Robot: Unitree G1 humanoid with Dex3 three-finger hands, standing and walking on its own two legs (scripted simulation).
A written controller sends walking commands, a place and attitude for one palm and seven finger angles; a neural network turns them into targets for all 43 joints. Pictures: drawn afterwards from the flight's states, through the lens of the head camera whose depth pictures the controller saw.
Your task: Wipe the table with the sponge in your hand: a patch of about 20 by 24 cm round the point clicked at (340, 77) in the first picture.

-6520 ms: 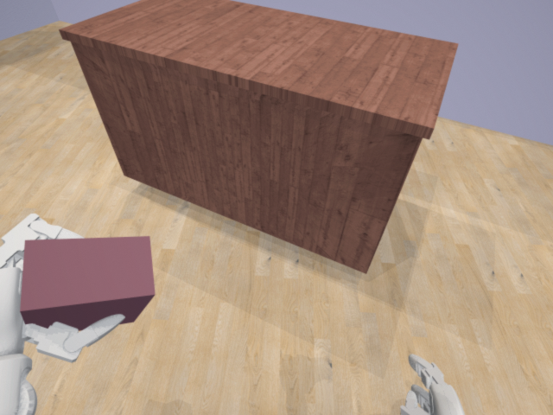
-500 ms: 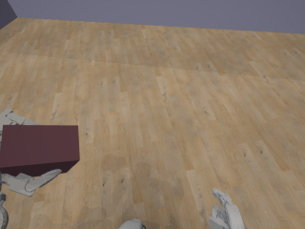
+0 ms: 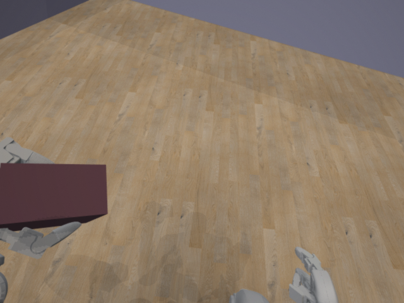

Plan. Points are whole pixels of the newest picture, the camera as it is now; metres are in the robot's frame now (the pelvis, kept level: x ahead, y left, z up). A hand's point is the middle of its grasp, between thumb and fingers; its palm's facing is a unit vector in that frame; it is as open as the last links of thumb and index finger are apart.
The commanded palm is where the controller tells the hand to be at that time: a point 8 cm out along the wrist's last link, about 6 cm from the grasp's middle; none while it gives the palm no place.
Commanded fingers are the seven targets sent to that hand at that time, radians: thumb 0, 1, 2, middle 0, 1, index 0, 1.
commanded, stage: turn to face it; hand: left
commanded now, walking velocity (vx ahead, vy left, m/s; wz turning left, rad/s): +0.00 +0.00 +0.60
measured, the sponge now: (66, 198) +0.23 +0.21 +0.16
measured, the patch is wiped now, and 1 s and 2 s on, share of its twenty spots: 0.00 0.00 0.00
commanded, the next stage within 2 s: none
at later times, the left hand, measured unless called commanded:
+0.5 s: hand out of the picture +0.06 +0.24 +0.18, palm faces +0.60 -0.67 -0.44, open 10.5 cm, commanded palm -0.01 +0.27 +0.18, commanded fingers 0.00 0.10 1.30 -1.20 -1.60 -1.20 -1.60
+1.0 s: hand out of the picture -0.10 +0.23 +0.17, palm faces +0.76 -0.43 -0.49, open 10.5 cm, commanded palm -0.17 +0.23 +0.18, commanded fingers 0.00 0.10 1.30 -1.20 -1.60 -1.20 -1.60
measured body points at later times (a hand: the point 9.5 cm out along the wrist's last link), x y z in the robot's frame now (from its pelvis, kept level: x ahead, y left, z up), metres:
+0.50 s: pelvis -0.08 -0.05 +0.01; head -0.05 -0.04 +0.46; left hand +0.02 +0.27 +0.20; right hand +0.15 -0.26 -0.08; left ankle -0.15 +0.08 -0.69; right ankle -0.02 -0.12 -0.73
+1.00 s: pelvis -0.14 -0.10 +0.00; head -0.09 -0.10 +0.44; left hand -0.14 +0.24 +0.19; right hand +0.11 -0.15 -0.12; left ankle -0.19 +0.05 -0.70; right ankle -0.09 -0.16 -0.73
